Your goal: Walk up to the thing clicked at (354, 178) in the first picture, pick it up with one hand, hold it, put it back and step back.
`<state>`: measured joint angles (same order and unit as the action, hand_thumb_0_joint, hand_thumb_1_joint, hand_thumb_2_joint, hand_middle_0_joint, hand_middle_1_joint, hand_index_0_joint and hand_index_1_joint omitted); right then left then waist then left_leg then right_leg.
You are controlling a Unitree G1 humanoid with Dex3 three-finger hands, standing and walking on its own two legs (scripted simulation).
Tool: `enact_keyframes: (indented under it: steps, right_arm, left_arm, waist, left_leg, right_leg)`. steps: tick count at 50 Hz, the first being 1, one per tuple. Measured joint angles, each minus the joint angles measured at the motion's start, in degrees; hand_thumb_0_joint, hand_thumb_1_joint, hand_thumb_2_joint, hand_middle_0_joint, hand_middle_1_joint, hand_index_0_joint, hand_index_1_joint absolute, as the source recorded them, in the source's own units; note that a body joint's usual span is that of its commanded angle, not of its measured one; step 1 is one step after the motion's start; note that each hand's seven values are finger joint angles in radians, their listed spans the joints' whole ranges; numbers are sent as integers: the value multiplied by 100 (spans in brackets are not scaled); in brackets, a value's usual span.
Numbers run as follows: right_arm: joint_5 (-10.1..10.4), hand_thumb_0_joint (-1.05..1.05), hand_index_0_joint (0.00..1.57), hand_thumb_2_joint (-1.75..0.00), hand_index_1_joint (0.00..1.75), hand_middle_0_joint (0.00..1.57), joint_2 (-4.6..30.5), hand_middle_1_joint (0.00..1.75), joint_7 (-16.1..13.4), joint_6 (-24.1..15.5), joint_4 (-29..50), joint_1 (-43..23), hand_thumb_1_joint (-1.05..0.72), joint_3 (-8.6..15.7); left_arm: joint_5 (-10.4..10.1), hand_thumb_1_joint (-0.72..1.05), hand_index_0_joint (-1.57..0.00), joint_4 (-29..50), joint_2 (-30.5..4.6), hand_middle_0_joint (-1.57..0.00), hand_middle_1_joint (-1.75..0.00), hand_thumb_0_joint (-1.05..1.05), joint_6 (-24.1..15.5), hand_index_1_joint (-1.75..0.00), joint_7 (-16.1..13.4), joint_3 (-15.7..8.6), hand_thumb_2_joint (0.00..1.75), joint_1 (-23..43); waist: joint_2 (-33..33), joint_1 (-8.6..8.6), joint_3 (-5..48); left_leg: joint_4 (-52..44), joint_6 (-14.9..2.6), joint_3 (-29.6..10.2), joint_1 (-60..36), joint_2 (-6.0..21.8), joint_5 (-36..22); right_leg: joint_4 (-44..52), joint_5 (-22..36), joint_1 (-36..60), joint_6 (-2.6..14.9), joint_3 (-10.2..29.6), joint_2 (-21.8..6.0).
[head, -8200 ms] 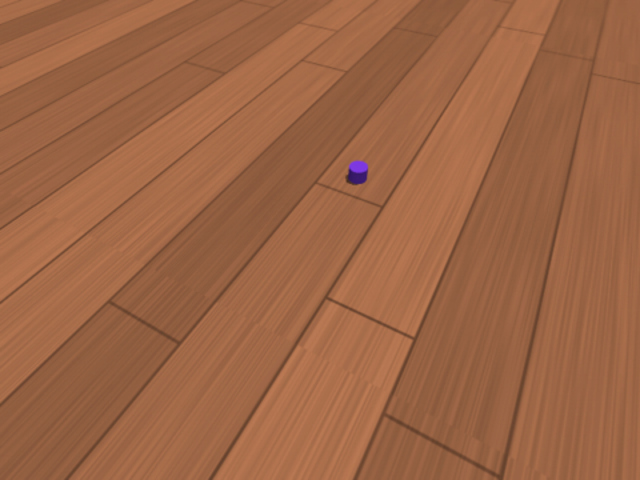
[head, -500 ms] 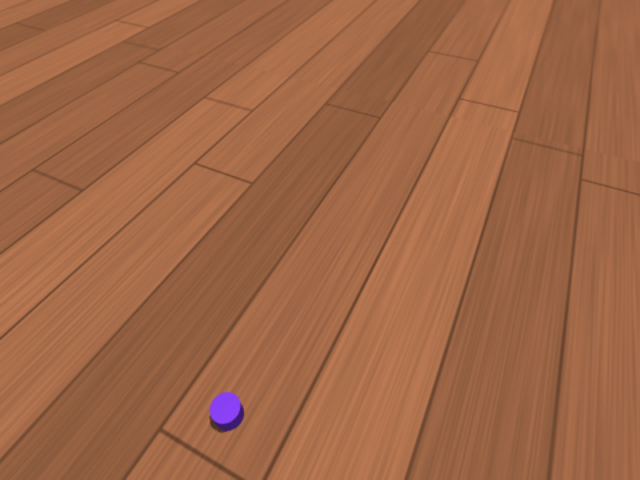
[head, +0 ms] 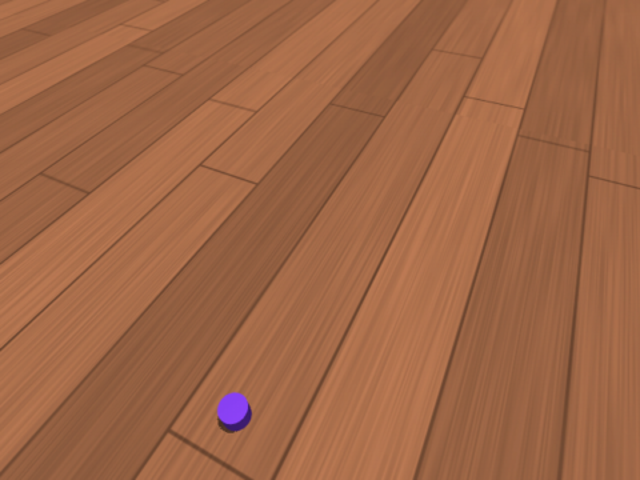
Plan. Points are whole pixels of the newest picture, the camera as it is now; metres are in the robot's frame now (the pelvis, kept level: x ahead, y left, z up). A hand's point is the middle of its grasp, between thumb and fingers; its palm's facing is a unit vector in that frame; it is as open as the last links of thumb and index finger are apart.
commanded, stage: walk up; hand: left
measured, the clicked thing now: (234, 411) +0.44 +0.29 -0.75
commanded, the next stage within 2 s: stand in 1.20 s
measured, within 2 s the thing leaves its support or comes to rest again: neither
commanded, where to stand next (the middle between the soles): +0.05 +0.05 m, yaw +0 degrees
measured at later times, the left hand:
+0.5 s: hand out of the picture +0.10 +0.28 -0.15, palm faces -0.03 -0.92 -0.40, open 7.4 cm
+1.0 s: hand out of the picture +0.09 +0.28 -0.15, palm faces -0.05 -0.91 -0.41, open 7.4 cm
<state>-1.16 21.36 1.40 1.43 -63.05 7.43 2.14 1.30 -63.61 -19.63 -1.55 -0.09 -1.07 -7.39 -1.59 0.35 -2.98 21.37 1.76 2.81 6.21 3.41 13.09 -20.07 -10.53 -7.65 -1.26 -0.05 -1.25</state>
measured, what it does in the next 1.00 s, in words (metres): stands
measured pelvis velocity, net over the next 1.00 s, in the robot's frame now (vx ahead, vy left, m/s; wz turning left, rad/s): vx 0.01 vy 0.02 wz -0.03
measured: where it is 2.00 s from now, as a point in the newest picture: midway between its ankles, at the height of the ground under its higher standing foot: outside the picture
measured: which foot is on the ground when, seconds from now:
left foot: down 0.00-1.00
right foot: down 0.00-1.00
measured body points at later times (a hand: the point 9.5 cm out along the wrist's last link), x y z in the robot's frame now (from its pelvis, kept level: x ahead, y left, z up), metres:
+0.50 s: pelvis +0.01 +0.02 -0.01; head +0.03 +0.01 +0.44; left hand +0.10 +0.33 -0.13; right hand +0.10 -0.29 -0.14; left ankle -0.02 +0.14 -0.75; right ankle +0.01 -0.14 -0.75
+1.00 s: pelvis +0.01 +0.02 -0.01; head +0.02 +0.01 +0.44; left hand +0.09 +0.33 -0.13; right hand +0.09 -0.29 -0.14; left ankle -0.02 +0.14 -0.75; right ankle +0.01 -0.14 -0.75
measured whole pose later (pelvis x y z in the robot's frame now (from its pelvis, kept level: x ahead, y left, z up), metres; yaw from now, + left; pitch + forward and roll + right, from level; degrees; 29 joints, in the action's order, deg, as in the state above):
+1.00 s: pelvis +0.01 +0.02 -0.01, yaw -2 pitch -3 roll +0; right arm -0.7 21.0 2.2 2.9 -59.1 6.5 3.9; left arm 1.2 -60.8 -21.4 -1.4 -1.5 -0.5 -8.1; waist -0.8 0.1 -4.9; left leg 25.6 0.2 4.9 5.7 1.9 16.7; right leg -26.2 -14.3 -8.9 -2.7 2.3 -2.8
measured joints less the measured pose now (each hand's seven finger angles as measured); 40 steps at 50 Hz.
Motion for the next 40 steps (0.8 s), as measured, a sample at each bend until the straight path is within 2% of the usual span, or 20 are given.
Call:
enact_keyframes:
  steps: [15,40]
  right_arm:
    - [8,0,21,-90,30,21,-143,30,33,86,246,42,-90,116]
    - [44,0,21,-90,30,21,1,29,63,140,408,-176,-90,192]
  left_arm:
    - [-53,91,-20,163,-213,-20,-30,1,61,-30,-114,1,90,-32]
    - [-16,91,-20,268,-130,-20,-30,1,0,-30,-150,67,90,-51]
  waist:
    - [147,-20,-131]
    - [30,-19,-198]
  left_leg:
    - [223,-174,147,-54,-202,243]
    - [376,-134,165,-66,-154,354]
  right_leg:
    - [-402,-283,-74,-160,161,-203]
    - [-598,-411,-96,-127,180,-160]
